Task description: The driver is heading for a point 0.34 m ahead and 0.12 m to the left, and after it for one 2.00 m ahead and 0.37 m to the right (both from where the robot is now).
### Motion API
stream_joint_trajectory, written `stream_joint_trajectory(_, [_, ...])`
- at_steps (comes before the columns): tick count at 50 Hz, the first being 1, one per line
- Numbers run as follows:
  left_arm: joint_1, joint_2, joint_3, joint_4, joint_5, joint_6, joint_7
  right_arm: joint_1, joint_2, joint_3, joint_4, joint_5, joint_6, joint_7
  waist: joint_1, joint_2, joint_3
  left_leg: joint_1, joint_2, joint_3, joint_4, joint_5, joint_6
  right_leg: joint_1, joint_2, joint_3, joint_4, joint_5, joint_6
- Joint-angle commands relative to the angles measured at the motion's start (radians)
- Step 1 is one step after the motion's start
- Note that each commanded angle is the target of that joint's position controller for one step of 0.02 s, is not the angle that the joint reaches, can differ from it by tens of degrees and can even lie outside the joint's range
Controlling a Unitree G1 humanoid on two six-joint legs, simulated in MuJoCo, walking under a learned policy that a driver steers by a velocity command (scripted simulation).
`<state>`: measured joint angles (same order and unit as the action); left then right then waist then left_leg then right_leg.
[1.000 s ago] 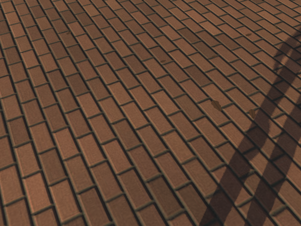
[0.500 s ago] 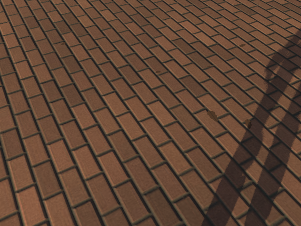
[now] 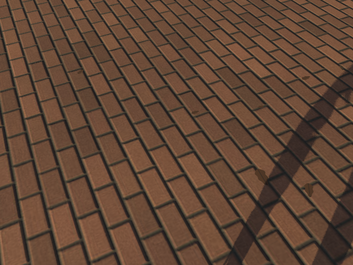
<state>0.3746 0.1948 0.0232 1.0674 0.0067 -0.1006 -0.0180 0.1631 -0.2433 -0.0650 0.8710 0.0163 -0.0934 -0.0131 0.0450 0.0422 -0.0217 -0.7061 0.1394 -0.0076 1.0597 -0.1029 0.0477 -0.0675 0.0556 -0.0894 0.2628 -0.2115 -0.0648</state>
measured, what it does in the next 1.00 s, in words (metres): walks ahead: left foot, then right foot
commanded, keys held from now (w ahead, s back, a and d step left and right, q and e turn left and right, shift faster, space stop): w+q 0.26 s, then w+e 0.74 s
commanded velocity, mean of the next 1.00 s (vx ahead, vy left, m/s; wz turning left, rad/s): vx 0.49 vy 0.00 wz -0.15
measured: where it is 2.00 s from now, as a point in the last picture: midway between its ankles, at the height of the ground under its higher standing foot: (202, 187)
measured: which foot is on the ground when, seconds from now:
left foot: up 0.00-0.24, down 0.26-0.82, up 0.84-1.00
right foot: down 0.00-0.28, up 0.30-0.82, down 0.84-1.00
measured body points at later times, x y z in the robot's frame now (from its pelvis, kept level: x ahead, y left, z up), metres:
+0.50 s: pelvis +0.30 +0.08 +0.00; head +0.32 +0.08 +0.45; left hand +0.38 +0.36 -0.13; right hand +0.40 -0.17 -0.13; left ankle +0.31 +0.14 -0.75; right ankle +0.37 -0.10 -0.66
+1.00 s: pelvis +0.60 +0.02 -0.01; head +0.64 +0.01 +0.44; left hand +0.75 +0.27 -0.13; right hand +0.69 -0.27 -0.12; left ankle +0.57 +0.18 -0.65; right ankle +0.63 -0.05 -0.75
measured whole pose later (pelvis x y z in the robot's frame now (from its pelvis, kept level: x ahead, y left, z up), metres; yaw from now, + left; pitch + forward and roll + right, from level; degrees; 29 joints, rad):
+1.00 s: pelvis +0.60 +0.02 -0.01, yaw -11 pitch +2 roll +0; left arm 0.24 0.26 0.08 0.80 -0.01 -0.07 -0.03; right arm 0.17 -0.26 -0.05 0.81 0.00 -0.13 0.00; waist 0.02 0.01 0.04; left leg -0.50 0.06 -0.05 1.19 -0.36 0.01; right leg -0.32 0.12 0.00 0.44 -0.16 -0.12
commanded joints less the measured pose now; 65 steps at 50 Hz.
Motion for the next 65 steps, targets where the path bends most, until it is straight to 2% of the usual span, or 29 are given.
stream_joint_trajectory(1, [-0.044, 0.161, 0.028, -0.065, 0.002, -0.008, 0.024, -0.042, -0.013, 0.002, -0.055, -0.001, -0.006, 0.015, -0.033, -0.085, 0.115, -0.034, 0.012, -0.002, -0.221, 0.165, -0.018, -0.091, -0.247, 0.127, -0.177, 0.219, -0.133])
stream_joint_trajectory(6, [0.052, 0.184, 0.039, -0.044, -0.011, -0.001, 0.035, -0.216, -0.005, 0.018, -0.108, 0.012, -0.006, 0.049, 0.024, -0.069, 0.141, -0.014, -0.039, 0.031, -0.442, 0.227, 0.006, 0.06, -0.287, 0.039, -0.173, 0.241, -0.108])
stream_joint_trajectory(9, [0.055, 0.192, 0.046, -0.047, -0.011, 0.018, 0.036, -0.249, -0.025, 0.014, -0.142, 0.013, -0.008, 0.073, 0.012, -0.081, 0.132, -0.01, -0.075, 0.049, -0.49, 0.123, 0.051, 0.188, -0.323, -0.009, -0.08, 0.434, -0.084])
stream_joint_trajectory(11, [0.031, 0.222, 0.055, -0.067, -0.005, 0.03, 0.041, -0.18, -0.069, -0.006, -0.145, 0.011, -0.006, 0.08, -0.041, -0.132, 0.054, 0.129, -0.142, 0.105, -0.473, 0.02, 0.091, 0.231, -0.328, -0.041, 0.079, 0.82, -0.061])
stream_joint_trajectory(13, [0.0, 0.232, 0.054, -0.1, 0.003, 0.047, 0.05, 0.104, -0.171, -0.06, -0.081, 0.012, 0.002, 0.073, -0.186, -0.137, -0.105, 0.536, -0.2, 0.094, -0.517, 0.024, 0.148, 0.09, -0.276, -0.09, 0.495, 0.918, -0.009])
stream_joint_trajectory(14, [0.091, 0.147, 0.026, -0.122, 0.011, 0.031, 0.04, 0.257, -0.27, -0.088, -0.052, -0.008, 0.008, 0.057, -0.178, 0.048, -0.26, 0.974, 0.056, -0.313, -0.503, -0.023, 0.277, -0.316, -0.187, -0.092, 0.885, 0.514, 0.036])
stream_joint_trajectory(15, [0.154, 0.064, -0.009, -0.105, -0.007, -0.008, 0.019, 0.281, -0.254, -0.074, -0.042, -0.001, 0.008, 0.056, -0.135, 0.174, -0.4, 1.154, 0.262, -0.809, -0.714, -0.147, 0.398, -0.569, -0.008, 0.068, 1.161, -0.318, 0.054])
stream_joint_trajectory(16, [0.029, 0.175, 0.024, -0.131, -0.051, -0.039, 0.007, 0.263, -0.175, -0.051, -0.044, -0.009, 0.009, 0.051, -0.174, 0.092, -0.334, 1.1, 0.224, -0.709, -0.748, -0.155, 0.32, -0.658, -0.074, 0.197, 1.228, -0.29, 0.02])
stream_joint_trajectory(17, [-0.073, 0.203, 0.032, -0.169, -0.076, -0.049, 0.008, 0.175, -0.143, -0.04, -0.058, -0.011, 0.005, 0.046, -0.155, 0.049, -0.197, 0.934, 0.199, -0.519, -0.756, -0.051, 0.274, -0.68, -0.125, 0.177, 1.192, -0.218, 0.004])
stream_joint_trajectory(18, [-0.109, 0.196, 0.035, -0.169, -0.064, -0.045, 0.018, 0.097, -0.116, -0.029, -0.066, -0.016, -0.003, 0.048, -0.112, -0.055, -0.114, 0.753, 0.166, -0.387, -0.786, 0.052, 0.244, -0.632, -0.172, 0.172, 1.105, -0.151, 0.006])
stream_joint_trajectory(20, [-0.066, 0.171, 0.048, -0.15, -0.045, -0.005, 0.027, 0.029, -0.064, -0.016, -0.06, -0.031, -0.021, 0.051, -0.039, -0.017, -0.046, 0.557, 0.099, -0.228, -0.851, 0.088, 0.202, -0.503, -0.225, 0.189, 0.992, -0.084, 0.011])
stream_joint_trajectory(24, [-0.08, 0.126, 0.051, -0.156, -0.039, 0.038, 0.036, 0.061, -0.096, -0.025, -0.018, -0.034, -0.04, 0.037, -0.02, 0.002, 0.035, 0.479, 0.074, -0.069, -0.93, 0.165, 0.191, -0.559, -0.222, 0.201, 0.869, 0.029, 0.035])
stream_joint_trajectory(30, [-0.244, 0.105, 0.049, -0.206, -0.025, 0.021, 0.014, 0.091, -0.119, -0.027, -0.002, -0.031, -0.036, 0.006, -0.072, -0.003, 0.068, 0.578, 0.048, 0.09, -0.95, 0.203, 0.121, -0.622, -0.172, 0.159, 0.512, 0.354, 0.036])
stream_joint_trajectory(36, [-0.397, 0.086, 0.033, -0.299, -0.026, 0.019, -0.026, 0.185, -0.139, -0.036, 0.038, -0.016, 0.001, -0.009, -0.123, -0.008, 0.113, 0.832, 0.129, 0.143, -0.859, 0.358, 0.108, -0.735, -0.144, 0.076, 0.373, 0.24, 0.002])
stream_joint_trajectory(39, [-0.355, 0.122, 0.05, -0.328, -0.031, 0.024, -0.045, 0.137, -0.18, -0.045, 0.015, -0.01, 0.024, -0.02, -0.063, 0.044, 0.05, 0.857, 0.138, 0.191, -0.7, 0.78, 0.076, -0.581, -0.067, -0.015, 0.365, 0.086, -0.047])
stream_joint_trajectory(41, [-0.135, 0.202, 0.093, -0.291, -0.035, 0.03, -0.041, 0.097, -0.205, -0.048, -0.002, -0.005, 0.036, -0.028, 0.068, 0.058, -0.079, 0.778, 0.104, 0.221, -0.389, 0.926, 0.039, -0.256, 0.01, -0.04, 0.314, 0.083, -0.106])
stream_joint_trajectory(42, [0.031, 0.283, 0.128, -0.259, -0.03, 0.038, -0.021, 0.091, -0.199, -0.042, -0.021, -0.008, 0.028, -0.029, 0.143, -0.02, -0.172, 0.561, 0.057, 0.225, -0.096, 0.663, -0.005, 0.047, -0.069, 0.125, 0.263, 0.101, -0.162])
stream_joint_trajectory(43, [0.048, 0.377, 0.144, -0.257, -0.034, 0.036, -0.012, 0.202, -0.028, 0.008, -0.062, -0.042, -0.001, -0.002, 0.026, -0.289, -0.262, 0.091, -0.156, 0.147, 0.275, -0.365, -0.069, 0.418, -0.333, 0.664, 0.223, 0.037, -0.35])
stream_joint_trajectory(44, [0.089, 0.318, 0.123, -0.273, -0.021, 0.029, -0.011, 0.126, -0.087, 0.006, -0.086, -0.001, -0.051, 0.017, 0.078, -0.219, -0.388, -0.064, -0.202, -0.085, 0.415, -0.486, -0.049, 0.53, -0.398, 0.942, 0.065, -0.054, -0.405])
stream_joint_trajectory(45, [0.053, 0.255, 0.109, -0.275, -0.015, 0.024, -0.008, 0.026, -0.134, -0.005, -0.114, 0.034, -0.075, 0.026, 0.097, -0.165, -0.253, -0.157, -0.137, -0.112, 0.391, -0.396, -0.02, 0.459, -0.365, 0.786, 0.047, -0.012, -0.338])
stream_joint_trajectory(47, [-0.106, 0.181, 0.087, -0.315, -0.025, 0.018, -0.009, -0.008, -0.14, -0.011, -0.115, -0.001, -0.079, 0.014, 0.004, -0.014, -0.087, -0.058, -0.057, -0.089, 0.205, -0.264, -0.018, 0.133, -0.283, 0.558, 0.03, 0.175, -0.27])
stream_joint_trajectory(48, [-0.147, 0.16, 0.078, -0.334, -0.017, 0.018, -0.006, 0.009, -0.15, -0.021, -0.117, -0.016, -0.065, 0.01, -0.034, -0.016, -0.063, 0.022, -0.037, -0.091, 0.156, -0.241, -0.03, 0.024, -0.255, 0.501, 0.004, 0.244, -0.264])
stream_joint_trajectory(50, [-0.161, 0.181, 0.081, -0.349, -0.019, 0.018, 0.002, 0.033, -0.132, -0.023, -0.129, -0.025, -0.039, 0.006, -0.069, -0.036, -0.033, 0.075, -0.025, -0.075, 0.06, -0.226, -0.061, -0.085, -0.229, 0.452, -0.03, 0.308, -0.263])
stream_joint_trajectory(53, [-0.123, 0.23, 0.095, -0.351, -0.024, 0.019, 0.022, -0.05, -0.097, -0.011, -0.169, -0.034, -0.02, -0.001, -0.053, -0.062, 0.005, 0.089, -0.046, -0.035, -0.146, -0.086, -0.104, -0.189, -0.179, 0.358, -0.047, 0.363, -0.236])
stream_joint_trajectory(56, [-0.078, 0.233, 0.098, -0.351, -0.032, 0.033, 0.032, -0.159, -0.068, 0.001, -0.201, -0.029, -0.023, 0.006, -0.003, -0.105, 0.01, 0.167, -0.103, -0.019, -0.397, 0.133, -0.108, -0.224, -0.117, 0.307, -0.014, 0.284, -0.176])
stream_joint_trajectory(59, [-0.027, 0.231, 0.099, -0.341, -0.034, 0.049, 0.035, -0.23, -0.088, -0.004, -0.238, -0.018, -0.029, 0.015, 0.028, -0.137, 0.013, 0.207, -0.153, -0.021, -0.518, 0.187, -0.101, -0.186, -0.123, 0.354, 0.058, 0.299, -0.142])
stream_joint_trajectory(63, [-0.053, 0.216, 0.098, -0.372, -0.031, 0.076, 0.053, -0.161, -0.138, -0.028, -0.24, -0.023, -0.047, 0.027, -0.024, -0.179, -0.042, 0.295, -0.179, -0.049, -0.624, 0.122, -0.048, -0.065, -0.132, 0.468, 0.255, 0.367, -0.082])
stream_joint_trajectory(64, [-0.092, 0.199, 0.092, -0.392, -0.029, 0.075, 0.054, -0.086, -0.154, -0.034, -0.225, -0.035, -0.053, 0.025, -0.071, -0.172, -0.081, 0.403, -0.151, -0.038, -0.676, 0.23, -0.019, -0.076, -0.094, 0.439, 0.354, 0.403, -0.045])
stream_joint_trajectory(65, [-0.108, 0.147, 0.074, -0.428, -0.014, 0.068, 0.053, 0.028, -0.209, -0.044, -0.219, -0.062, -0.057, 0.019, -0.111, -0.095, -0.215, 0.654, 0.009, -0.152, -0.603, 0.518, 0.049, -0.185, -0.042, 0.383, 0.583, 0.255, 0.001])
